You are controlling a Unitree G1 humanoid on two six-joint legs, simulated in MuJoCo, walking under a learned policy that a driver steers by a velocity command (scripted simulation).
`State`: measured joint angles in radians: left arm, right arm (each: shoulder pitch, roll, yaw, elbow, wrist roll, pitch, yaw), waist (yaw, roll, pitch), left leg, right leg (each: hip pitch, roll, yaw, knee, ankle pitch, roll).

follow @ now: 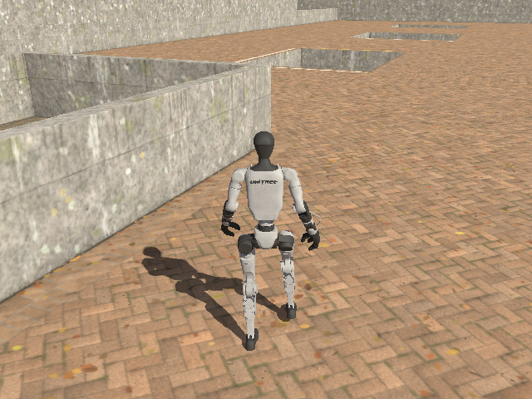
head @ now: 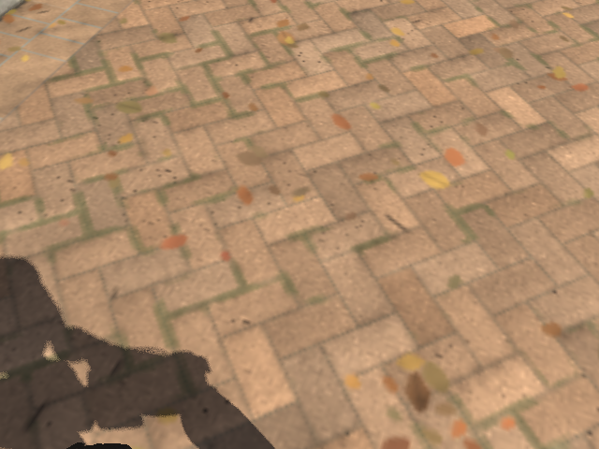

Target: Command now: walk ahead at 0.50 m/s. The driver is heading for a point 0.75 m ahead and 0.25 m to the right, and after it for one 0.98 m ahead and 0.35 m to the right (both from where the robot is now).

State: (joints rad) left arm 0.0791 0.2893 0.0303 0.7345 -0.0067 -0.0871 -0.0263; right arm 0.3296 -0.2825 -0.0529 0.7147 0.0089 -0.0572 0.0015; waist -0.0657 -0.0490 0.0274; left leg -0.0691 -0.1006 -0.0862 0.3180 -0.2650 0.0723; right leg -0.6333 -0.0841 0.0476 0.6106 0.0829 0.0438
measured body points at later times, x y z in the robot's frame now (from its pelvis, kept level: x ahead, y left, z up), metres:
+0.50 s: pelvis +0.29 -0.07 +0.00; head +0.32 -0.09 +0.45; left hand +0.38 +0.20 -0.11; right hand +0.45 -0.36 -0.08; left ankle +0.50 +0.06 -0.69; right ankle +0.22 -0.14 -0.74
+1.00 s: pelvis +0.46 -0.09 +0.00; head +0.49 -0.12 +0.44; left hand +0.75 +0.06 -0.09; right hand +0.42 -0.40 -0.12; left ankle +0.54 +0.01 -0.74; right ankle +0.44 -0.23 -0.71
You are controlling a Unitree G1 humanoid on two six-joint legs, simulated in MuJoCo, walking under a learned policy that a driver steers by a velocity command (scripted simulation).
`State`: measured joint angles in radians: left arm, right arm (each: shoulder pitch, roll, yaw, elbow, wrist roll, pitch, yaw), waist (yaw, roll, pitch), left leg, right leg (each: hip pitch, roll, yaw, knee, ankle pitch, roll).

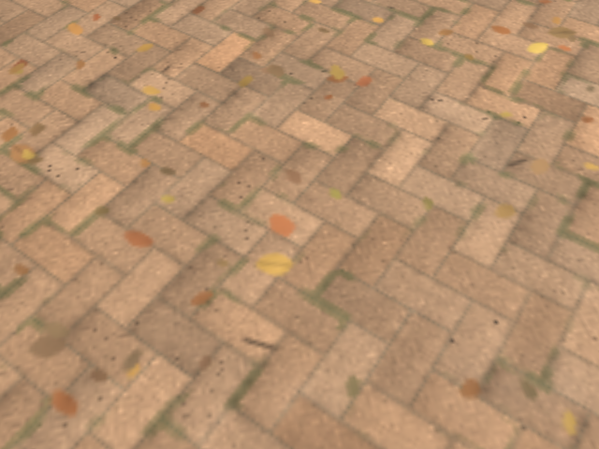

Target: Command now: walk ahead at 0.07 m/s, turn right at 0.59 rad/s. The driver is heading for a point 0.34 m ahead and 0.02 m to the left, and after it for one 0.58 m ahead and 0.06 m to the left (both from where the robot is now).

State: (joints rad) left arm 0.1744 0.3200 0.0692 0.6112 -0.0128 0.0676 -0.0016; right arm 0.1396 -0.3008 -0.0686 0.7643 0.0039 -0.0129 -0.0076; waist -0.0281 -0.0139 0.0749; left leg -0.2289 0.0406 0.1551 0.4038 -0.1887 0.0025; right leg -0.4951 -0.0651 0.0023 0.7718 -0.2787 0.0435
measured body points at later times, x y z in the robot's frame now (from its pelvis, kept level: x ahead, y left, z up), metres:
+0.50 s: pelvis +0.05 -0.02 -0.01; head +0.06 -0.02 +0.44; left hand +0.27 +0.19 -0.10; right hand +0.12 -0.31 -0.12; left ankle +0.08 +0.12 -0.74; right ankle +0.05 -0.13 -0.74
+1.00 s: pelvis +0.16 +0.02 -0.01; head +0.21 +0.02 +0.44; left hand +0.14 +0.32 -0.12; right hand +0.42 -0.19 -0.09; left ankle +0.27 +0.15 -0.71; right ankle +0.05 -0.13 -0.74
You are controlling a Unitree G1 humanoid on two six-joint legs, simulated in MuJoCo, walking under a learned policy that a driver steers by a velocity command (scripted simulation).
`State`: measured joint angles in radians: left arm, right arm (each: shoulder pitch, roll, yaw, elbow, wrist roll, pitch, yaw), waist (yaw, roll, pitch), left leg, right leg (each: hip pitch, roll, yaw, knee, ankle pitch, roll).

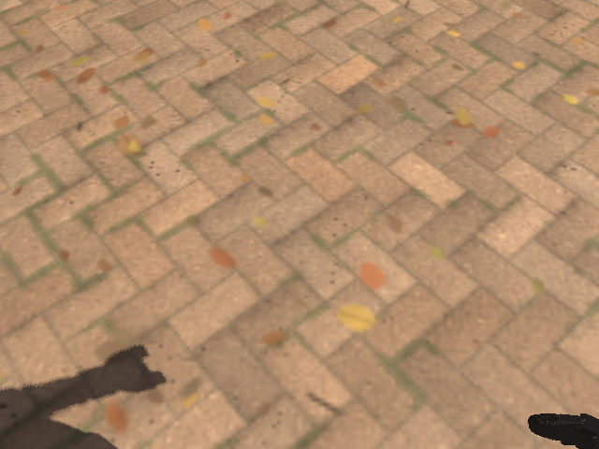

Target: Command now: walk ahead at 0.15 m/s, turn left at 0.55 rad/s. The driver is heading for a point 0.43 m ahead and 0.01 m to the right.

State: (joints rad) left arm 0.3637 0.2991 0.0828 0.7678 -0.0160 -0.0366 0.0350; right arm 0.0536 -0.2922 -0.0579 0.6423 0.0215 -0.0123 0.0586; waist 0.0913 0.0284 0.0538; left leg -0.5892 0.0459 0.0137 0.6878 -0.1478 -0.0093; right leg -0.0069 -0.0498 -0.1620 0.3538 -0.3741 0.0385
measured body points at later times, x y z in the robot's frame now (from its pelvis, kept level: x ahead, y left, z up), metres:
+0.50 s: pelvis +0.11 +0.02 +0.00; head +0.13 +0.02 +0.45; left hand +0.20 +0.30 -0.10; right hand +0.32 -0.21 -0.10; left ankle +0.14 +0.11 -0.73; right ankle +0.17 -0.12 -0.74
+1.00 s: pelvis +0.14 -0.02 +0.00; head +0.18 -0.04 +0.45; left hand +0.33 +0.25 -0.08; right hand +0.26 -0.31 -0.11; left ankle +0.14 +0.11 -0.73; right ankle +0.14 -0.14 -0.71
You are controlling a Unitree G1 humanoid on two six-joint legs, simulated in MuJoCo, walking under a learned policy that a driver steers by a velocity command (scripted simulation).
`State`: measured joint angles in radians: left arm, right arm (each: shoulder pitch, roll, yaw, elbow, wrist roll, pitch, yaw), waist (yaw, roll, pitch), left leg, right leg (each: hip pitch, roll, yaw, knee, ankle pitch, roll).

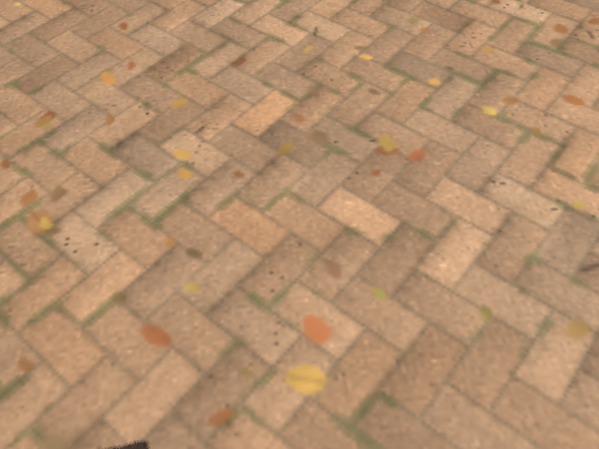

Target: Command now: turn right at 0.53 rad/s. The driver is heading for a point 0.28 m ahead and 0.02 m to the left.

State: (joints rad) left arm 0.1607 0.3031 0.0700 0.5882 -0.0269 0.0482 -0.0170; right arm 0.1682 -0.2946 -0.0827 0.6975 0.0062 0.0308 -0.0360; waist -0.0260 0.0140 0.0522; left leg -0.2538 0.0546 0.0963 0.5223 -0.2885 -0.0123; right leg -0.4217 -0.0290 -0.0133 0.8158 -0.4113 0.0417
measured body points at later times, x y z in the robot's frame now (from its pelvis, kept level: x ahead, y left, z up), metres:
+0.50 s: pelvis +0.02 -0.03 +0.00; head +0.03 -0.03 +0.45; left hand +0.23 +0.18 -0.09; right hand +0.10 -0.32 -0.11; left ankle +0.03 +0.11 -0.73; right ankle +0.01 -0.12 -0.73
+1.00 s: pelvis +0.11 +0.04 -0.01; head +0.15 +0.05 +0.44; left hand +0.12 +0.33 -0.13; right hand +0.35 -0.18 -0.08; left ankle +0.17 +0.15 -0.74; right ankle +0.01 -0.12 -0.71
